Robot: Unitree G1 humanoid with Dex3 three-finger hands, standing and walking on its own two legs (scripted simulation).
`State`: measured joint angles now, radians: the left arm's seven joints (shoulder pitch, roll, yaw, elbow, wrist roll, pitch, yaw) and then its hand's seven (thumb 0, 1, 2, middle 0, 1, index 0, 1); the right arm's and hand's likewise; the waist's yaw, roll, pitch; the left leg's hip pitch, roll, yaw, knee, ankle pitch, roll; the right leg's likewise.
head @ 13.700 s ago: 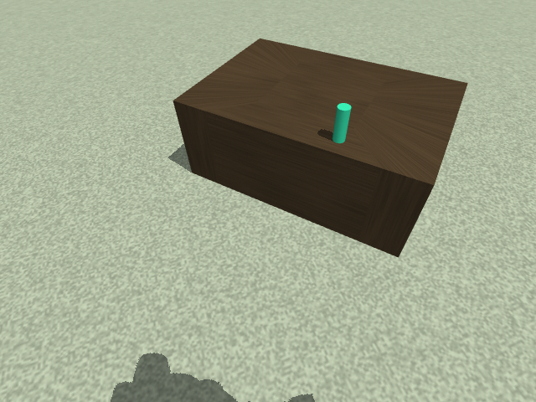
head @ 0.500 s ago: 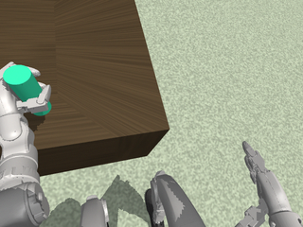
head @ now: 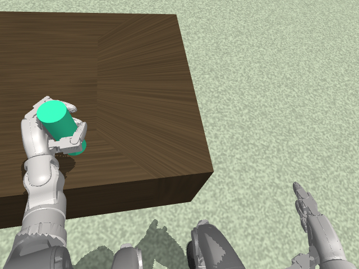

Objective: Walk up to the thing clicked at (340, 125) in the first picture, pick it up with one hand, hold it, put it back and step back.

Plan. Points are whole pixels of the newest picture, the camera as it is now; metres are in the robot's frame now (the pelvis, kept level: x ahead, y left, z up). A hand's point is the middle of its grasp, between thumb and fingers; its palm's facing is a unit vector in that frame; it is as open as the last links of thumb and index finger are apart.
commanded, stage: lift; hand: left
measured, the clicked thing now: (65, 131) +0.45 +0.20 +0.00
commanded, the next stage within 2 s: hold in 0.92 s
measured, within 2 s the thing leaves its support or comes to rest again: neither
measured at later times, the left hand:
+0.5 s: hand (64, 135) +0.39 +0.17 +0.08, palm faces +0.16 -0.99 -0.02, open 7.0 cm
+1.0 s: hand (62, 134) +0.38 +0.16 +0.11, palm faces +0.16 -0.99 -0.02, open 7.0 cm
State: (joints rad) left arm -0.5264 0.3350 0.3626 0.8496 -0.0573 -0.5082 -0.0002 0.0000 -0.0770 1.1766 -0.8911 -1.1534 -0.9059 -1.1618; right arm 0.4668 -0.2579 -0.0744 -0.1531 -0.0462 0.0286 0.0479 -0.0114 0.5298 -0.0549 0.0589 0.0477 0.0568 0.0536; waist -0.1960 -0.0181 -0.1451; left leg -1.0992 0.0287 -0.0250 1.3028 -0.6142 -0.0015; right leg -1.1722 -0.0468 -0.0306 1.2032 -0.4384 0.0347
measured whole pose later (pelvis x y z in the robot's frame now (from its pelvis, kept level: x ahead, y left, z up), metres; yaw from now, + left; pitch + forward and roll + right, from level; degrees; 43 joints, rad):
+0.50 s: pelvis +0.01 +0.00 +0.04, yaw +0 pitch +16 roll +0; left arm -0.27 0.20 0.21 0.51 -0.11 -0.37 0.01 0.00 -0.08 1.18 -0.90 -1.15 -0.91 -1.15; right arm 0.47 -0.22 -0.07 -0.01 -0.01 0.08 0.00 -0.01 0.55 -0.05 0.06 0.05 0.05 0.05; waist -0.07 -0.02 -0.12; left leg -0.80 0.02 0.00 1.08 -0.55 0.00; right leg -0.90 -0.06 -0.01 1.03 -0.41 0.03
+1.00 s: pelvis +0.02 -0.01 +0.06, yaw +0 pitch +13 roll +0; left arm -0.15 0.17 0.16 0.35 -0.13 -0.29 0.03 0.00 -0.08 1.19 -0.90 -1.14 -0.92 -1.15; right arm 0.44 -0.21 -0.08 0.10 0.00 0.07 -0.02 -0.01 0.55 -0.05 0.06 0.05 0.05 0.05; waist -0.04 -0.01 -0.10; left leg -0.67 0.01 0.02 0.98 -0.52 -0.01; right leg -0.78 -0.05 0.00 0.95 -0.39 0.03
